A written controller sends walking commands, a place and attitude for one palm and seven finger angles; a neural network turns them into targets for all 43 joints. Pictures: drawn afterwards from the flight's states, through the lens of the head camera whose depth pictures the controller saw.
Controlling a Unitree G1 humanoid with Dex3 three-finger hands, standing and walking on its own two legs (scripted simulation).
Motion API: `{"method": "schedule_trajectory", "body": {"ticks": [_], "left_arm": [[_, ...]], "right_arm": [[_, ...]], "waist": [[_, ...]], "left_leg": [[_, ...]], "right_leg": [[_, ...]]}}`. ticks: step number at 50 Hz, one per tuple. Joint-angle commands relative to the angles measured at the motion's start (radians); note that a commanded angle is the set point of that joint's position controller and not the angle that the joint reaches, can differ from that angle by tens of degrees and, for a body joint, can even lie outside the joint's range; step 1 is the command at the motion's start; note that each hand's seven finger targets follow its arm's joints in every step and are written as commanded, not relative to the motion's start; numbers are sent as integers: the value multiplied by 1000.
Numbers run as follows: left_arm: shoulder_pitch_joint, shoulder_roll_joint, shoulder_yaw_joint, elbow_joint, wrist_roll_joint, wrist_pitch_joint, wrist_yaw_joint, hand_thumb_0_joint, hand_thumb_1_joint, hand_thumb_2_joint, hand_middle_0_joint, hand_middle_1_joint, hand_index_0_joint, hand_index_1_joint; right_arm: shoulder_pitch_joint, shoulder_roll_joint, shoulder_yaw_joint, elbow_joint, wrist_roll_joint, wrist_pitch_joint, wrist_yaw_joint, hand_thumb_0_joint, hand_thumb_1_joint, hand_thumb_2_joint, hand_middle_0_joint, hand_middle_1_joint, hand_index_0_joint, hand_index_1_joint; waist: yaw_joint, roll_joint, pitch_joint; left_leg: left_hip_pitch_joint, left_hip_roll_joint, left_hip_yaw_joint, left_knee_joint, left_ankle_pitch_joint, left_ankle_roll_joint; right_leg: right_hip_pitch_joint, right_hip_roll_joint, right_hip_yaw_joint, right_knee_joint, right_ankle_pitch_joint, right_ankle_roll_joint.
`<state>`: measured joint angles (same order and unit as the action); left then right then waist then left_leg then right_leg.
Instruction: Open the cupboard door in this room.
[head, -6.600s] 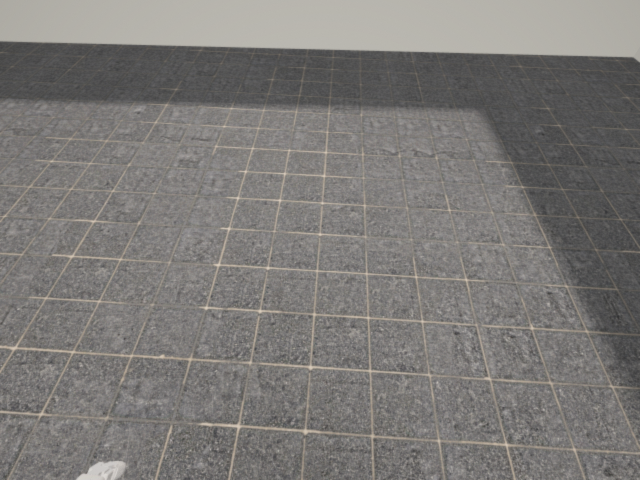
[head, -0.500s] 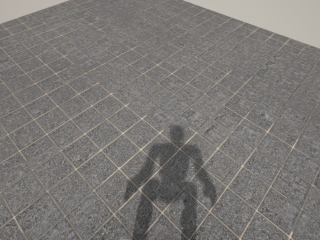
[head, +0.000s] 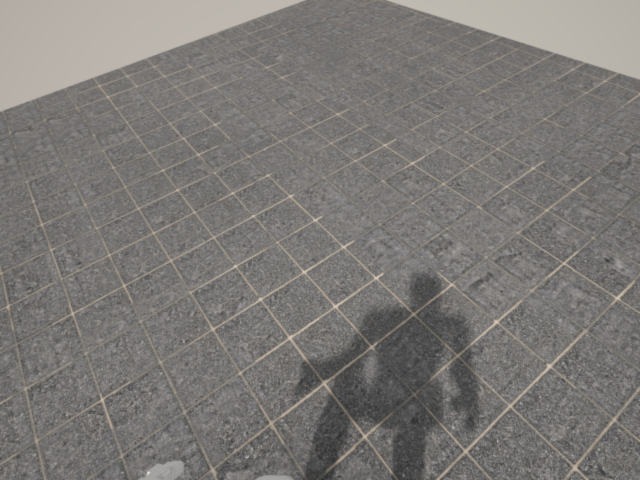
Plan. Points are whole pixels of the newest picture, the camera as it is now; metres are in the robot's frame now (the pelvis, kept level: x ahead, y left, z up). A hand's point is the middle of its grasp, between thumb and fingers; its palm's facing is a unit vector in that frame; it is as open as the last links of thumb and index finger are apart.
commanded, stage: turn or walk to find it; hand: left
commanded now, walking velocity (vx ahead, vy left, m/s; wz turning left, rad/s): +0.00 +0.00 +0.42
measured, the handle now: out of the picture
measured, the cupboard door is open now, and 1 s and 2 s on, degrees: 0 0 0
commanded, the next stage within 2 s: none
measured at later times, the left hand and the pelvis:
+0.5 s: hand out of the picture -0.06 +0.25 -0.18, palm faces +0.26 -0.93 -0.25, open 7.4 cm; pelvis -0.04 +0.03 +0.00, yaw +12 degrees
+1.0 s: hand out of the picture -0.07 +0.19 -0.14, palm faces +0.43 -0.87 -0.26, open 7.3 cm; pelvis -0.06 -0.01 +0.01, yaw +26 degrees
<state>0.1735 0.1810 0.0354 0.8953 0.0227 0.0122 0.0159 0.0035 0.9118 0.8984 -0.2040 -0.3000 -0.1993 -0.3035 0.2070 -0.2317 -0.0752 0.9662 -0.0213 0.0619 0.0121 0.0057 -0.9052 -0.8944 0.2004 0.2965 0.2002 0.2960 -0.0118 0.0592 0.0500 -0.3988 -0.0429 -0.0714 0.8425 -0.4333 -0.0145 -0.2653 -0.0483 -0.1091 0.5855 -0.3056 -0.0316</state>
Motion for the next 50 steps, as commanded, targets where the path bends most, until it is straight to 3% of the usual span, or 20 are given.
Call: {"method": "schedule_trajectory", "body": {"ticks": [1,3,11,14,16,17,18,19,20,24,25,33,37,38,39,40,41,42,45,50], "left_arm": [[-22,173,45,-69,-2,-21,19,0,900,900,-200,-300,-200,-300],[7,164,41,-60,-1,-27,19,0,900,900,-200,-300,-200,-300],[126,219,56,6,10,-20,18,0,900,900,-200,-300,-200,-300],[121,238,64,20,9,-14,16,0,900,900,-200,-300,-200,-300],[98,233,64,25,4,-8,14,0,900,900,-200,-300,-200,-300],[85,223,65,23,-4,-2,13,0,900,900,-200,-300,-200,-300],[103,176,59,4,-12,8,8,0,900,900,-200,-300,-200,-300],[65,119,39,-36,-11,13,2,0,900,900,-200,-300,-200,-300],[4,137,34,-47,-1,27,8,0,900,900,-200,-300,-200,-300],[41,133,44,5,-5,23,-7,0,900,900,-200,-300,-200,-300],[45,134,42,11,-5,21,-9,0,900,900,-200,-300,-200,-300],[6,110,34,-28,-12,19,1,0,900,900,-200,-300,-200,-300],[105,116,37,-10,-16,2,6,0,900,900,-200,-300,-200,-300],[140,144,42,-3,-11,-7,10,0,900,900,-200,-300,-200,-300],[151,223,60,-8,3,-17,19,0,900,900,-200,-300,-200,-300],[134,283,68,-30,7,-14,19,0,900,900,-200,-300,-200,-300],[94,253,71,-43,-3,-17,23,0,900,900,-200,-300,-200,-300],[36,231,64,-54,-3,-14,22,0,900,900,-200,-300,-200,-300],[-32,163,43,-63,-1,-22,20,0,900,900,-200,-300,-200,-300],[64,189,50,-23,5,-22,19,0,900,900,-200,-300,-200,-300]], "right_arm": [[9,-88,-29,-61,-4,-6,7,0,-900,-900,200,300,200,300],[25,-79,-24,-52,-3,-5,8,0,-900,-900,200,300,200,300],[-83,-54,-1,-68,9,-13,5,0,-900,-900,200,300,200,300],[-65,-54,6,-64,14,-23,0,0,-900,-900,200,300,200,300],[-13,-59,7,-53,13,-31,-3,0,-900,-900,200,300,200,300],[35,-80,1,-42,10,-39,-2,0,-900,-900,200,300,200,300],[52,-162,-15,-46,3,-49,-4,0,-900,-900,200,300,200,300],[85,-246,-34,-50,0,-45,-8,0,-900,-900,200,300,200,300],[105,-244,-34,-33,-1,-44,-17,0,-900,-900,200,300,200,300],[-49,-168,-8,-67,0,-52,-29,0,-900,-900,200,300,200,300],[-43,-165,-7,-68,2,-55,-29,0,-900,-900,200,300,200,300],[4,-173,-23,-68,-5,-41,-23,0,-900,-900,200,300,200,300],[-25,-167,-31,-85,-1,-35,-18,0,-900,-900,200,300,200,300],[-29,-141,-30,-91,6,-36,-14,0,-900,-900,200,300,200,300],[-10,-75,-20,-108,15,-36,-8,0,-900,-900,200,300,200,300],[-41,-65,-19,-135,8,-32,-5,0,-900,-900,200,300,200,300],[-39,-106,-33,-117,-4,-13,-7,0,-900,-900,200,300,200,300],[-37,-104,-37,-100,-3,-5,-3,0,-900,-900,200,300,200,300],[26,-78,-30,-56,-3,-4,9,0,-900,-900,200,300,200,300],[-32,-62,-19,-60,2,-5,7,0,-900,-900,200,300,200,300]], "waist": [[-13,-190,17],[-4,-207,-20],[64,-233,-56],[58,-257,-83],[24,-229,-92],[-8,-168,-112],[-16,52,-123],[-38,268,-83],[-62,217,-80],[11,102,-38],[8,91,-49],[-19,92,-64],[30,71,-104],[47,10,-115],[50,-224,-113],[62,-328,-65],[52,-326,-44],[23,-261,5],[-21,-192,12],[33,-218,-10]], "left_leg": [[-144,61,1,365,45,-21],[-140,63,28,347,70,-41],[-51,73,114,19,-33,-50],[30,68,150,-110,-19,-37],[138,65,166,-281,98,-26],[249,84,149,-420,222,-14],[367,242,-73,-506,330,50],[359,438,-297,-558,556,163],[272,448,-290,-563,477,207],[209,295,-133,-542,442,167],[215,282,-123,-539,465,165],[217,276,-227,-523,445,187],[123,219,-228,-437,431,141],[41,167,-188,-369,345,94],[-151,47,-63,-185,136,24],[-192,-20,20,33,-115,-13],[-168,24,-36,193,-105,-4],[-167,35,-31,299,-52,-5],[-157,63,21,363,69,-31],[-121,78,79,188,14,-55]], "right_leg": [[11,-272,212,-318,123,-80],[75,-254,140,-291,228,-76],[186,-304,96,-225,451,-115],[175,-320,76,-179,481,-110],[122,-303,36,-115,422,-64],[54,-282,-11,-33,334,-16],[-133,-181,-64,139,84,51],[-301,-78,-62,326,-313,103],[-272,-84,32,436,-318,94],[-257,-67,73,502,-124,100],[-242,-62,72,478,-115,103],[-147,-13,72,237,-152,101],[71,15,48,-82,14,91],[183,-28,82,-215,86,81],[297,-242,309,-306,49,8],[185,-427,439,-348,126,-93],[58,-419,421,-375,26,-119],[-5,-367,369,-379,-26,-109],[18,-262,153,-304,163,-69],[119,-290,100,-271,289,-92]]}}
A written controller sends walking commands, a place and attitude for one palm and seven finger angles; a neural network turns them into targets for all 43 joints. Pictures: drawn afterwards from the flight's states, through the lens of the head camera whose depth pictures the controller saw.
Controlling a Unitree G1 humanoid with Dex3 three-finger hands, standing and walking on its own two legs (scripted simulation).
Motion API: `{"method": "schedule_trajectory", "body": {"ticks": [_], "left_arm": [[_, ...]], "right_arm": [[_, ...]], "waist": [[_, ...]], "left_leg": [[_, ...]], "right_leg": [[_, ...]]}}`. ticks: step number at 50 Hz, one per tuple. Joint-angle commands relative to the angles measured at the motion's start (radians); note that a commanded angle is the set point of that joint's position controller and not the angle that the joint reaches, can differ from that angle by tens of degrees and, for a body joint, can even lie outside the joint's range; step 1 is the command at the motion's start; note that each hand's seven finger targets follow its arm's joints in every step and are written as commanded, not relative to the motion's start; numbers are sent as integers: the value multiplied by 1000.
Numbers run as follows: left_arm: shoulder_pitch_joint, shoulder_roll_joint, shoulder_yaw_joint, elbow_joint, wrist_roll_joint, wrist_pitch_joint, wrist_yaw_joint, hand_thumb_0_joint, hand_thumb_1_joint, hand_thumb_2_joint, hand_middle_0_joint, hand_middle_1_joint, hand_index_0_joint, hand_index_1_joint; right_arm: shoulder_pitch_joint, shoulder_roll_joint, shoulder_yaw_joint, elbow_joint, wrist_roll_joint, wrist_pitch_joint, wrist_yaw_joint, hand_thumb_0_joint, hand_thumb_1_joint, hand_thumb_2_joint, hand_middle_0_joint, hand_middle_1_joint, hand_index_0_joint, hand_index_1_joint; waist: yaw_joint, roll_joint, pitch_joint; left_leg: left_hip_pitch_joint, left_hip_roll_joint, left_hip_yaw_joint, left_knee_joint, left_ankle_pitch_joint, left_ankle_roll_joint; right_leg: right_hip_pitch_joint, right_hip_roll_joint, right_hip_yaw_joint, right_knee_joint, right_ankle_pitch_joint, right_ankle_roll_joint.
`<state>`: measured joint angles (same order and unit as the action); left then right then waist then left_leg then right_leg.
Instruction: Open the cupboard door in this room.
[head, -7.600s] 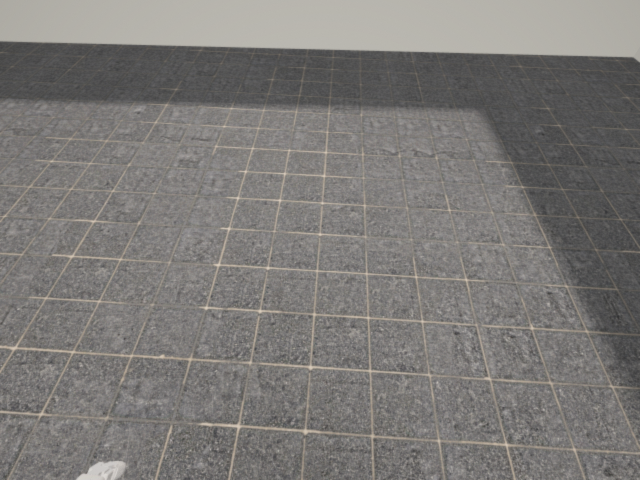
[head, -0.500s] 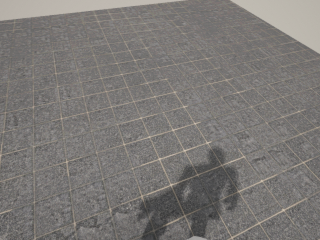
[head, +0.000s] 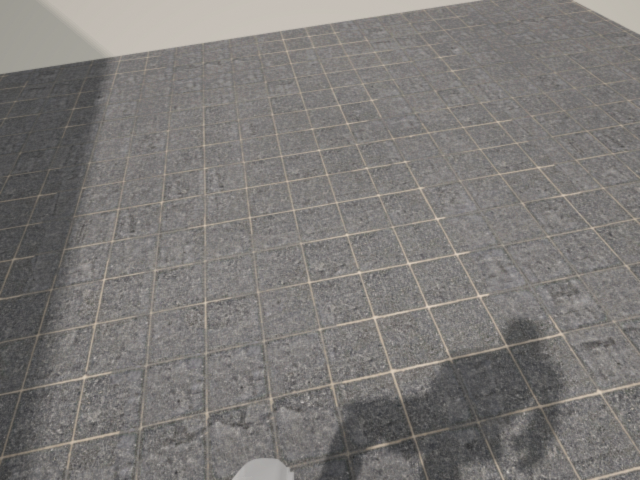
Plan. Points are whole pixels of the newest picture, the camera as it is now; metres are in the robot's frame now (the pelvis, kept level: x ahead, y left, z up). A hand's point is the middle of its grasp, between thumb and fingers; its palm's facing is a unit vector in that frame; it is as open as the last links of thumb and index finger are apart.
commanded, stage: turn or walk to find it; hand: left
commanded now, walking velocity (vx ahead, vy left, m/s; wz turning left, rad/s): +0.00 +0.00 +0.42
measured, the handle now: out of the picture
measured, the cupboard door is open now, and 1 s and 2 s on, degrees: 0 0 0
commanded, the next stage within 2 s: none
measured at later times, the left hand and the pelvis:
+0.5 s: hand out of the picture +0.01 +0.26 -0.16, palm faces +0.23 -0.94 -0.26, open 7.4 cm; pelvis -0.02 +0.04 +0.00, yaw +11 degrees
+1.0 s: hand out of the picture -0.10 +0.22 -0.18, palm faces +0.45 -0.87 -0.23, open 7.3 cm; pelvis -0.05 +0.02 -0.01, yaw +26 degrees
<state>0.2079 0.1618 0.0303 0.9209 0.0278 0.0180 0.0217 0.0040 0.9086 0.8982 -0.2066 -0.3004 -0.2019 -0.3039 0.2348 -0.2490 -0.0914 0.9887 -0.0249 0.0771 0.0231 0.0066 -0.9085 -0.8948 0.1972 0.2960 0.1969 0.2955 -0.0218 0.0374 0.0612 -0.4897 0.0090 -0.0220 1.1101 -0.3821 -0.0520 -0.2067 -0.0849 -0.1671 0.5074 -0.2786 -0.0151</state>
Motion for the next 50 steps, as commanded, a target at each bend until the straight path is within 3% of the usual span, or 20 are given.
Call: {"method": "schedule_trajectory", "body": {"ticks": [1,5,8,9,10,11,14,16,25,28,29,30,31,33,35,37,41,46,48,50], "left_arm": [[48,223,57,-41,3,-26,13,0,900,900,-200,-300,-200,-300],[76,256,71,-13,5,-20,9,0,900,900,-200,-300,-200,-300],[50,247,71,-10,-10,-7,6,0,900,900,-200,-300,-200,-300],[66,201,66,-30,-17,1,2,0,900,900,-200,-300,-200,-300],[31,142,43,-67,-16,5,-5,0,900,900,-200,-300,-200,-300],[-32,149,38,-77,-7,17,3,0,900,900,-200,-300,-200,-300],[-54,155,49,-41,-13,17,-8,0,900,900,-200,-300,-200,-300],[-14,149,47,-21,-12,14,-13,0,900,900,-200,-300,-200,-300],[-30,131,37,-57,-18,8,-5,0,900,900,-200,-300,-200,-300],[60,141,41,-38,-21,-4,0,0,900,900,-200,-300,-200,-300],[92,166,46,-33,-17,-13,4,0,900,900,-200,-300,-200,-300],[106,243,61,-37,-2,-25,11,0,900,900,-200,-300,-200,-300],[99,303,69,-50,3,-24,12,0,900,900,-200,-300,-200,-300],[16,255,66,-76,-8,-22,14,0,900,900,-200,-300,-200,-300],[-71,200,50,-92,-8,-24,14,0,900,900,-200,-300,-200,-300],[-49,187,46,-88,-5,-31,14,0,900,900,-200,-300,-200,-300],[45,215,53,-47,-1,-30,13,0,900,900,-200,-300,-200,-300],[82,257,67,-16,6,-20,8,0,900,900,-200,-300,-200,-300],[64,265,69,-7,3,-16,7,0,900,900,-200,-300,-200,-300],[43,245,69,-6,-10,-7,5,0,900,900,-200,-300,-200,-300]], "right_arm": [[-78,-40,3,-87,7,-24,-5,0,-900,-900,200,300,200,300],[-92,-30,18,-91,17,-42,-10,0,-900,-900,200,300,200,300],[0,-62,14,-66,14,-57,-13,0,-900,-900,200,300,200,300],[26,-139,-2,-68,7,-68,-14,0,-900,-900,200,300,200,300],[67,-222,-19,-69,6,-66,-18,0,-900,-900,200,300,200,300],[104,-222,-23,-48,5,-65,-27,0,-900,-900,200,300,200,300],[-27,-151,2,-72,1,-67,-43,0,-900,-900,200,300,200,300],[-49,-145,5,-83,4,-74,-43,0,-900,-900,200,300,200,300],[-31,-158,-11,-90,-2,-57,-34,0,-900,-900,200,300,200,300],[-66,-150,-14,-106,3,-52,-29,0,-900,-900,200,300,200,300],[-64,-124,-13,-112,10,-52,-26,0,-900,-900,200,300,200,300],[-48,-68,-6,-125,19,-53,-19,0,-900,-900,200,300,200,300],[-71,-46,-1,-151,13,-51,-17,0,-900,-900,200,300,200,300],[-79,-90,-22,-123,3,-22,-14,0,-900,-900,200,300,200,300],[-24,-77,-17,-85,1,-19,-4,0,-900,-900,200,300,200,300],[-4,-65,-10,-74,1,-19,-2,0,-900,-900,200,300,200,300],[-71,-48,1,-83,6,-21,-4,0,-900,-900,200,300,200,300],[-107,-34,17,-91,17,-36,-8,0,-900,-900,200,300,200,300],[-64,-36,21,-82,18,-44,-12,0,-900,-900,200,300,200,300],[5,-63,16,-62,16,-57,-11,0,-900,-900,200,300,200,300]], "waist": [[54,-204,-35],[70,-238,-87],[12,-157,-125],[-3,52,-153],[-23,269,-131],[-58,238,-144],[-4,162,-52],[11,105,-78],[-6,125,-90],[41,110,-109],[57,33,-122],[61,-180,-127],[73,-328,-83],[41,-246,-3],[-9,-157,10],[0,-184,-17],[49,-190,-41],[76,-237,-76],[49,-231,-103],[7,-145,-132]], "left_leg": [[-18,26,46,-145,-61,-18],[87,16,97,-383,-81,-5],[319,24,108,-684,182,17],[456,174,-95,-758,355,79],[500,373,-314,-776,642,182],[428,387,-314,-787,588,233],[325,269,-212,-782,524,213],[355,236,-166,-776,550,204],[332,217,-262,-752,519,218],[227,173,-258,-691,445,179],[152,124,-234,-625,353,135],[-19,13,-119,-457,132,68],[-92,-75,-23,-241,-178,27],[-61,-20,-83,35,-117,34],[-58,11,-50,101,-11,19],[-46,14,-19,84,19,0],[-24,22,26,-83,-43,-17],[73,19,87,-315,-95,-5],[141,11,112,-447,-33,2],[328,28,95,-692,184,20]], "right_leg": [[89,-258,152,-171,320,-114],[141,-280,129,-79,484,-120],[23,-238,45,66,373,-25],[-149,-148,-5,231,142,40],[-342,-49,-4,416,-324,91],[-326,-43,86,529,-358,84],[-334,-40,139,602,-193,83],[-314,-26,132,575,-151,90],[-179,35,120,257,-167,84],[2,47,104,16,-8,77],[112,12,132,-121,76,70],[228,-187,337,-214,80,7],[152,-379,492,-250,157,-105],[-68,-334,446,-300,-37,-129],[-69,-252,276,-253,42,-96],[-22,-224,202,-225,142,-90],[81,-249,171,-186,295,-112],[117,-280,140,-120,416,-127],[116,-276,113,-65,444,-105],[18,-236,41,70,335,-25]]}}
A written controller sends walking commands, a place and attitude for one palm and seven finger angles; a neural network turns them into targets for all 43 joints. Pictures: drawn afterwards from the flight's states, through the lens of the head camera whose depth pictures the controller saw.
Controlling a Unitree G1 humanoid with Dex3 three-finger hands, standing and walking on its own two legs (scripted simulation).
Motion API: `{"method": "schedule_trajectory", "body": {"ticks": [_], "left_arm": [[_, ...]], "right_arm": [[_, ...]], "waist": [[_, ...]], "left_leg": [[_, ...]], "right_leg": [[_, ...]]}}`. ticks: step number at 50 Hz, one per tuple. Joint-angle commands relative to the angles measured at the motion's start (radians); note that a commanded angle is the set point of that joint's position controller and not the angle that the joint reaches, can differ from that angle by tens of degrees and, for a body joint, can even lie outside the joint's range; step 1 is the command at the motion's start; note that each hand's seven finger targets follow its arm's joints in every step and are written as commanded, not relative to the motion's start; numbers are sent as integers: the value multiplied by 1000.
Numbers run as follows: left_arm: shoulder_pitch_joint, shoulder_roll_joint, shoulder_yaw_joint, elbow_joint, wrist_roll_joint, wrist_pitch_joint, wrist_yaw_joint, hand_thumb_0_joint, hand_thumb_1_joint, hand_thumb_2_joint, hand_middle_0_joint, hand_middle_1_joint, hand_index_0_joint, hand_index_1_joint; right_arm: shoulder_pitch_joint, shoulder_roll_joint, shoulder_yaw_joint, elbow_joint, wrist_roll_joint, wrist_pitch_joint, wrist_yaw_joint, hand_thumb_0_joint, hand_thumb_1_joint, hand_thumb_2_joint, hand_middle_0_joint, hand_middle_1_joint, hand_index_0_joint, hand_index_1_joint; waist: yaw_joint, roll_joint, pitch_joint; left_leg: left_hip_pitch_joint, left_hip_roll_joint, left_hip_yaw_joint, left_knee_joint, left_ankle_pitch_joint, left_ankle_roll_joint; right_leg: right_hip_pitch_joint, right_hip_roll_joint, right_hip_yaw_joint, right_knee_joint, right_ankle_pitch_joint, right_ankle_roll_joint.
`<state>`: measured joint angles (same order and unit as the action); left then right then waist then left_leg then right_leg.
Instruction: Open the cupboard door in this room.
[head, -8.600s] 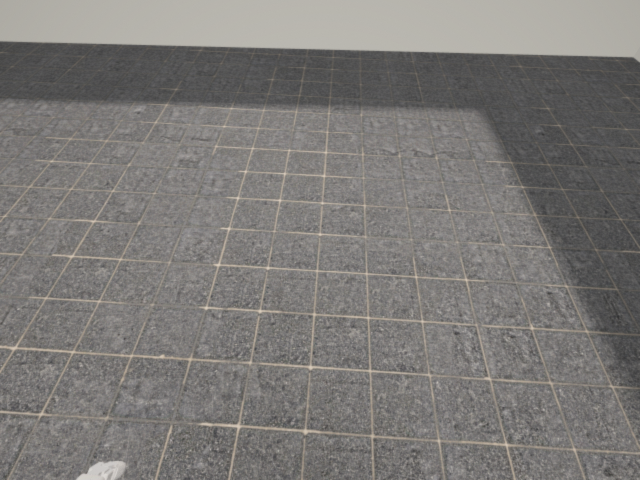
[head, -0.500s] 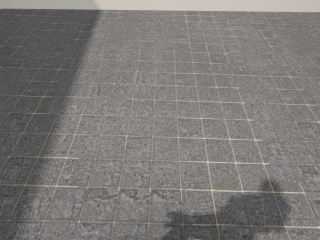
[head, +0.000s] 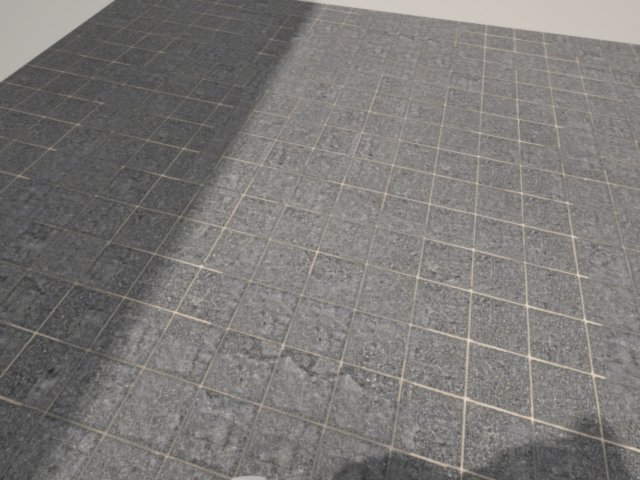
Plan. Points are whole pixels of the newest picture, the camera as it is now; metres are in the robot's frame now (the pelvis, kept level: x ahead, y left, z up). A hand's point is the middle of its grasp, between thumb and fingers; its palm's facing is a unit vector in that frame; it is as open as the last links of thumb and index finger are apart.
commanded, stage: turn or walk to find it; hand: left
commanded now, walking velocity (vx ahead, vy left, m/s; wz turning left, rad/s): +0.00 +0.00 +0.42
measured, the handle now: out of the picture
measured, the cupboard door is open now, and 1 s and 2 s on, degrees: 0 0 0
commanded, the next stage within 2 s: stand and wait in 1.92 s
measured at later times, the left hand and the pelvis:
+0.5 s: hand out of the picture +0.06 +0.22 -0.14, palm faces +0.19 -0.94 -0.27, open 7.3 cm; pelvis -0.02 +0.00 +0.00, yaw +11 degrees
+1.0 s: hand out of the picture -0.12 +0.20 -0.18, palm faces +0.47 -0.85 -0.25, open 7.3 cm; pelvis -0.05 +0.00 -0.01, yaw +26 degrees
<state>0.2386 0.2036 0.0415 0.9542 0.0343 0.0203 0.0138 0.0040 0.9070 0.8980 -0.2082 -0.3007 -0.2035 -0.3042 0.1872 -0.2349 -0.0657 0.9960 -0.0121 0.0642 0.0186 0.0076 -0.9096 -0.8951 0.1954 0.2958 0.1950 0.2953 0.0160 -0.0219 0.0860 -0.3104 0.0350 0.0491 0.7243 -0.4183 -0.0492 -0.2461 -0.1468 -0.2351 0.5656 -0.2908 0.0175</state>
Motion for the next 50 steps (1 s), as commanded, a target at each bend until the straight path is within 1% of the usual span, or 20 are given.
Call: {"method": "schedule_trajectory", "body": {"ticks": [1,2,4,7,9,18,23,24,25,26,27,28,30,33,42,45,47,48,49,50], "left_arm": [[40,153,52,-61,-25,0,9,0,900,900,-200,-300,-200,-300],[-3,96,30,-99,-22,6,5,0,900,900,-200,-300,-200,-300],[-101,113,35,-92,-15,23,11,0,900,900,-200,-300,-200,-300],[-49,114,39,-48,-17,13,-5,0,900,900,-200,-300,-200,-300],[-41,116,36,-44,-19,12,-4,0,900,900,-200,-300,-200,-300],[-114,95,30,-95,-23,12,6,0,900,900,-200,-300,-200,-300],[-21,95,28,-84,-29,-5,10,0,900,900,-200,-300,-200,-300],[19,108,33,-78,-28,-12,13,0,900,900,-200,-300,-200,-300],[42,169,43,-77,-18,-23,19,0,900,900,-200,-300,-200,-300],[48,246,58,-82,-6,-29,25,0,900,900,-200,-300,-200,-300],[31,248,61,-99,-16,-27,25,0,900,900,-200,-300,-200,-300],[-17,218,60,-108,-16,-26,26,0,900,900,-200,-300,-200,-300],[-106,157,40,-124,-19,-26,24,0,900,900,-200,-300,-200,-300],[-70,138,34,-111,-15,-37,22,0,900,900,-200,-300,-200,-300],[57,206,52,-43,-3,-25,16,0,900,900,-200,-300,-200,-300],[43,215,58,-30,-4,-19,15,0,900,900,-200,-300,-200,-300],[23,208,58,-30,-14,-11,13,0,900,900,-200,-300,-200,-300],[38,173,53,-43,-23,-4,10,0,900,900,-200,-300,-200,-300],[31,106,36,-78,-25,0,3,0,900,900,-200,-300,-200,-300],[-43,116,24,-103,-14,11,9,0,900,900,-200,-300,-200,-300]], "right_arm": [[77,-165,-28,-76,-5,-57,-9,0,-900,-900,200,300,200,300],[116,-250,-46,-74,-6,-52,-14,0,-900,-900,200,300,200,300],[109,-215,-41,-53,-9,-50,-35,0,-900,-900,200,300,200,300],[6,-157,-16,-84,-8,-61,-39,0,-900,-900,200,300,200,300],[22,-155,-18,-83,-3,-65,-39,0,-900,-900,200,300,200,300],[66,-160,-33,-85,-13,-50,-33,0,-900,-900,200,300,200,300],[29,-158,-41,-102,-12,-43,-28,0,-900,-900,200,300,200,300],[18,-145,-40,-107,-6,-43,-26,0,-900,-900,200,300,200,300],[31,-100,-35,-113,4,-44,-19,0,-900,-900,200,300,200,300],[31,-40,-23,-141,4,-46,-15,0,-900,-900,200,300,200,300],[10,-91,-38,-139,-10,-29,-20,0,-900,-900,200,300,200,300],[-3,-98,-43,-127,-12,-19,-17,0,-900,-900,200,300,200,300],[53,-82,-42,-85,-11,-11,-6,0,-900,-900,200,300,200,300],[67,-70,-36,-71,-11,-7,-2,0,-900,-900,200,300,200,300],[-57,-48,-8,-92,2,-20,-5,0,-900,-900,200,300,200,300],[-30,-50,-4,-89,6,-30,-9,0,-900,-900,200,300,200,300],[32,-73,-7,-74,2,-42,-10,0,-900,-900,200,300,200,300],[56,-139,-20,-73,-3,-53,-10,0,-900,-900,200,300,200,300],[89,-234,-41,-77,-8,-55,-13,0,-900,-900,200,300,200,300],[135,-249,-43,-58,-5,-48,-18,0,-900,-900,200,300,200,300]], "waist": [[-41,141,-181],[-66,353,-142],[-80,294,-106],[-22,178,-89],[-27,164,-115],[-57,162,-108],[-14,150,-151],[8,124,-164],[16,-6,-171],[23,-249,-137],[32,-247,-119],[9,-197,-66],[-49,-76,-37],[-36,-126,-45],[35,-182,-90],[17,-182,-115],[-27,-124,-141],[-41,47,-174],[-57,322,-158],[-90,264,-155]], "left_leg": [[287,179,-214,-389,385,87],[291,366,-413,-416,652,197],[190,309,-377,-419,555,208],[173,207,-252,-406,569,189],[213,192,-233,-394,639,192],[189,201,-365,-400,515,227],[79,142,-382,-317,524,188],[18,105,-358,-274,457,151],[-130,34,-293,-162,291,94],[-290,-106,-117,46,-58,25],[-267,-74,-145,237,-153,24],[-258,-56,-159,363,-116,27],[-254,-26,-134,466,0,14],[-236,-12,-94,473,56,-13],[-126,-9,6,107,-47,-15],[-37,-15,36,-52,-2,-2],[128,-8,41,-282,193,15],[273,103,-102,-364,347,60],[357,339,-385,-382,676,175],[271,377,-381,-387,665,237]], "right_leg": [[-144,-73,59,193,86,13],[-313,21,72,365,-345,60],[-325,23,202,528,-272,49],[-299,30,208,556,-123,58],[-289,38,208,535,-104,67],[-225,77,221,331,-162,63],[14,122,192,-17,-23,43],[116,104,196,-151,74,37],[256,-26,325,-251,75,1],[277,-273,558,-298,134,-107],[130,-337,576,-324,123,-175],[44,-294,544,-330,94,-185],[24,-195,363,-285,168,-143],[50,-162,263,-264,268,-132],[164,-204,210,-179,474,-161],[157,-213,186,-120,493,-141],[77,-181,122,-15,402,-71],[-69,-113,74,132,229,-12],[-308,6,48,321,-273,54],[-281,19,134,444,-357,46]]}}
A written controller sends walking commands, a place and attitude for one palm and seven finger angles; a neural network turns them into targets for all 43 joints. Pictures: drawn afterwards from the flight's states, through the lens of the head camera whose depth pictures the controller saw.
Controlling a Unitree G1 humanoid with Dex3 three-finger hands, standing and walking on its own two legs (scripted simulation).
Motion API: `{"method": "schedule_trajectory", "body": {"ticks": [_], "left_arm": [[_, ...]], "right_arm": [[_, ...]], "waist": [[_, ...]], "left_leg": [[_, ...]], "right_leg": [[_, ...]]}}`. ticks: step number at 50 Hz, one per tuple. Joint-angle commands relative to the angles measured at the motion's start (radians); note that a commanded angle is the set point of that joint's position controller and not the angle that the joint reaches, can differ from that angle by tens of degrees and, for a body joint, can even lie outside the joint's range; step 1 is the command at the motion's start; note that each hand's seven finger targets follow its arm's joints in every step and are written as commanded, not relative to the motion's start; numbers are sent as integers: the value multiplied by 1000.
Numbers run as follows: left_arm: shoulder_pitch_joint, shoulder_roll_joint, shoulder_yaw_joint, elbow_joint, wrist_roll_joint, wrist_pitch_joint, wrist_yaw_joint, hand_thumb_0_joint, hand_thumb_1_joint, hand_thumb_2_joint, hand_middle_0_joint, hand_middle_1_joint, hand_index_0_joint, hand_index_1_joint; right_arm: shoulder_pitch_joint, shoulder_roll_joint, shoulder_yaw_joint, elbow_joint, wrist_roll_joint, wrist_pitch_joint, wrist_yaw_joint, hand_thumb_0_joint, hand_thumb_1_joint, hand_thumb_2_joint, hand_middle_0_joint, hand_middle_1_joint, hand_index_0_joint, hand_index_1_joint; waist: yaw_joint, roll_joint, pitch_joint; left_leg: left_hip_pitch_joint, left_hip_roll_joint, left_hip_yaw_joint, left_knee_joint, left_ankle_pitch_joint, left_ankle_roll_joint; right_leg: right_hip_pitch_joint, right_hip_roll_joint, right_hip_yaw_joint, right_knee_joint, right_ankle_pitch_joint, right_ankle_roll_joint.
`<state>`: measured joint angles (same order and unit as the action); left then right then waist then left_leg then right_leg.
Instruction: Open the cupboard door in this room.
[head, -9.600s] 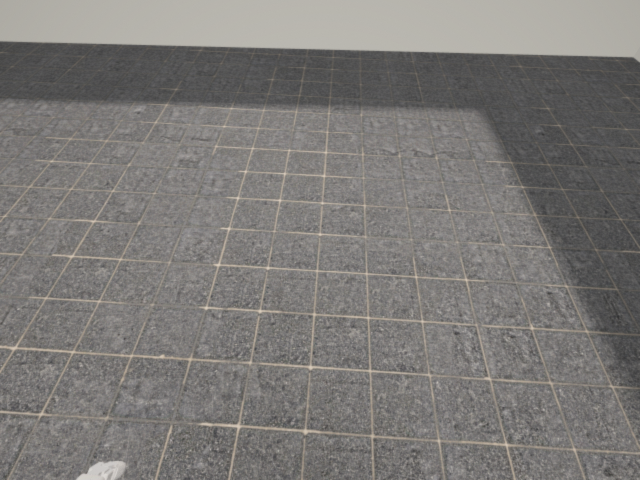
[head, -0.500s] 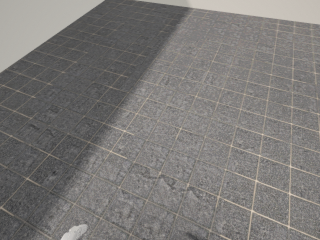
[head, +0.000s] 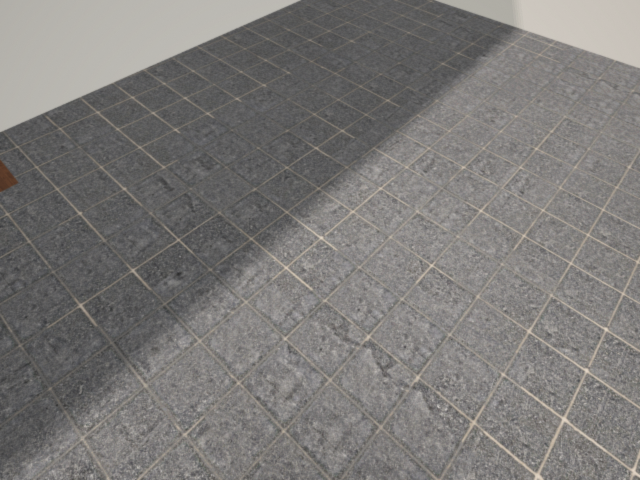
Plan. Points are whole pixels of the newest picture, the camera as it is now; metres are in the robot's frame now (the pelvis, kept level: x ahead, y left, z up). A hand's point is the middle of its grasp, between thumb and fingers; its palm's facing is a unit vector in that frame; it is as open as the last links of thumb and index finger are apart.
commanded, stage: turn or walk to find it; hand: left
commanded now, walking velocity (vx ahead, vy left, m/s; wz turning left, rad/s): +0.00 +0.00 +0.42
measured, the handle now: out of the picture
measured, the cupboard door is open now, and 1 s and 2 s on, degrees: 0 0 0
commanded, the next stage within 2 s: stand and wait in 0.92 s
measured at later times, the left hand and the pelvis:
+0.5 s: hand out of the picture +0.03 +0.18 -0.13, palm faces +0.22 -0.94 -0.28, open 7.3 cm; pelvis -0.02 -0.03 +0.01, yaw +12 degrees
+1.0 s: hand out of the picture -0.10 +0.22 -0.16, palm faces +0.44 -0.86 -0.25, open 7.4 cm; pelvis -0.06 +0.00 +0.01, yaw +24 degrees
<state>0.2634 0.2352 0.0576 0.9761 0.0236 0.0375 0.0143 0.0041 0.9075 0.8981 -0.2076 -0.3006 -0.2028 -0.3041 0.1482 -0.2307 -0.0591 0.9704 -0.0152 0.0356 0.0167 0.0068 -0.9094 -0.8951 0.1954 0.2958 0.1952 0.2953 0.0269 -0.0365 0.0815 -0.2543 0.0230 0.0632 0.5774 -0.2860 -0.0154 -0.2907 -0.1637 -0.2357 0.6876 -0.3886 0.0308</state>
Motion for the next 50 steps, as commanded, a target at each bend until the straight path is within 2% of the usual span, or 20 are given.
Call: {"method": "schedule_trajectory", "body": {"ticks": [1,4,6,11,16,17,18,19,20,22,25,33,35,37,38,39,40,42,45,50], "left_arm": [[-100,69,14,-119,-5,-1,12,0,900,900,-200,-300,-200,-300],[-68,87,19,-77,-9,-3,-3,0,900,900,-200,-300,-200,-300],[-48,83,18,-69,-8,-4,-6,0,900,900,-200,-300,-200,-300],[-91,69,12,-102,-11,-6,-2,0,900,900,-200,-300,-200,-300],[3,69,12,-93,-17,-27,3,0,900,900,-200,-300,-200,-300],[45,90,16,-86,-13,-35,6,0,900,900,-200,-300,-200,-300],[61,158,29,-85,0,-46,14,0,900,900,-200,-300,-200,-300],[58,230,43,-95,8,-47,17,0,900,900,-200,-300,-200,-300],[48,218,53,-104,-1,-49,23,0,900,900,-200,-300,-200,-300],[-56,161,34,-126,-3,-44,21,0,900,900,-200,-300,-200,-300],[-102,120,22,-136,2,-49,21,0,900,900,-200,-300,-200,-300],[14,182,41,-80,10,-40,16,0,900,900,-200,-300,-200,-300],[10,187,43,-67,7,-37,15,0,900,900,-200,-300,-200,-300],[-7,178,44,-67,-4,-29,14,0,900,900,-200,-300,-200,-300],[4,142,39,-79,-13,-21,10,0,900,900,-200,-300,-200,-300],[-16,77,21,-117,-16,-17,2,0,900,900,-200,-300,-200,-300],[-97,79,8,-139,-5,-6,7,0,900,900,-200,-300,-200,-300],[-133,84,18,-117,-10,-1,5,0,900,900,-200,-300,-200,-300],[-70,79,18,-75,-10,-6,-7,0,900,900,-200,-300,-200,-300],[-79,54,4,-71,-10,-5,-2,0,900,900,-200,-300,-200,-300]], "right_arm": [[150,-234,-49,-29,-6,-23,-28,0,-900,-900,200,300,200,300],[10,-171,-24,-67,-6,-25,-35,0,-900,-900,200,300,200,300],[9,-170,-24,-74,-4,-28,-33,0,-900,-900,200,300,200,300],[45,-178,-36,-71,-8,-20,-29,0,-900,-900,200,300,200,300],[14,-172,-45,-88,-6,-12,-24,0,-900,-900,200,300,200,300],[6,-158,-45,-96,0,-13,-21,0,-900,-900,200,300,200,300],[24,-103,-38,-107,9,-14,-15,0,-900,-900,200,300,200,300],[5,-58,-28,-136,6,-14,-11,0,-900,-900,200,300,200,300],[-8,-105,-42,-136,-4,4,-16,0,-900,-900,200,300,200,300],[0,-100,-47,-97,-4,16,-7,0,-900,-900,200,300,200,300],[63,-74,-41,-63,-5,21,4,0,-900,-900,200,300,200,300],[-21,-48,-16,-79,4,5,1,0,-900,-900,200,300,200,300],[11,-49,-13,-71,9,-4,-4,0,-900,-900,200,300,200,300],[80,-70,-16,-52,5,-16,-6,0,-900,-900,200,300,200,300],[107,-130,-27,-48,1,-26,-6,0,-900,-900,200,300,200,300],[145,-222,-49,-53,-6,-29,-10,0,-900,-900,200,300,200,300],[187,-247,-53,-34,-4,-22,-16,0,-900,-900,200,300,200,300],[113,-198,-41,-37,-8,-23,-33,0,-900,-900,200,300,200,300],[30,-164,-25,-62,-5,-31,-35,0,-900,-900,200,300,200,300],[75,-149,-26,-43,-5,-30,-36,0,-900,-900,200,300,200,300]], "waist": [[-93,311,-139],[-35,209,-69],[-33,185,-82],[-58,181,-93],[-13,180,-135],[9,135,-147],[12,-37,-160],[25,-245,-114],[35,-263,-120],[-16,-101,-31],[-45,-112,-41],[28,-163,-92],[12,-163,-120],[-29,-97,-147],[-48,70,-177],[-67,335,-149],[-102,296,-139],[-77,282,-90],[-31,195,-91],[-53,174,-108]], "left_leg": [[189,352,-392,-244,498,210],[92,240,-266,-245,429,175],[94,211,-236,-250,425,166],[109,217,-303,-238,397,186],[26,162,-333,-141,417,145],[-35,119,-305,-83,327,103],[-197,26,-210,60,116,40],[-323,-88,-97,263,-252,-11],[-301,-43,-151,445,-299,-6],[-301,-13,-152,620,-189,-8],[-267,3,-99,606,-104,-34],[-175,5,-1,228,-190,-40],[-112,-1,20,106,-152,-34],[55,5,23,-128,45,-19],[196,102,-110,-217,178,21],[268,337,-403,-246,490,137],[179,386,-416,-262,474,204],[115,308,-364,-264,382,203],[96,227,-259,-254,395,169],[138,220,-281,-265,359,184]], "right_leg": [[-271,39,178,387,-230,37],[-233,45,200,410,-68,41],[-205,56,194,376,-40,46],[-164,86,193,210,-71,48],[63,129,163,-153,91,36],[162,101,180,-285,187,31],[290,-69,347,-362,212,-20],[272,-282,546,-404,323,-137],[165,-323,554,-426,305,-195],[56,-228,425,-413,238,-180],[62,-158,257,-387,292,-138],[196,-197,213,-307,492,-172],[210,-201,193,-252,549,-157],[130,-170,129,-139,487,-85],[-12,-102,79,0,321,-26],[-255,23,48,183,-141,43],[-235,38,131,313,-250,37],[-272,37,202,415,-153,34],[-222,53,198,386,-48,42],[-178,84,196,238,-59,41]]}}
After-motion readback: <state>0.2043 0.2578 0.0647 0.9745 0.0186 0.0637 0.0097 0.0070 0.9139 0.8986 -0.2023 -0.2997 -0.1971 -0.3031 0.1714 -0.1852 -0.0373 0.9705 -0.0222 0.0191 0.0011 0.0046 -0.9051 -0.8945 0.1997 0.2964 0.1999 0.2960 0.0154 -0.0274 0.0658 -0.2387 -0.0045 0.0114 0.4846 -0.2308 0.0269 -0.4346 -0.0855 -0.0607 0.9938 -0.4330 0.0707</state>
